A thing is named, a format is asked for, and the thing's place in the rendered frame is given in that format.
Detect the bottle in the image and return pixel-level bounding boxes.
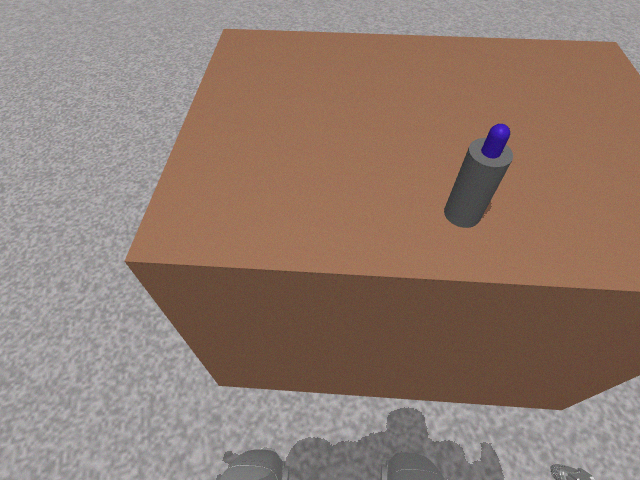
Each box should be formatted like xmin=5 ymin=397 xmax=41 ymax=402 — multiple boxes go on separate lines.
xmin=444 ymin=124 xmax=513 ymax=228

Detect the right robot hand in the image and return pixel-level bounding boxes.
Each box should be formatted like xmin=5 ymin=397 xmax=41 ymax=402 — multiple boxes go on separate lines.
xmin=550 ymin=464 xmax=594 ymax=480

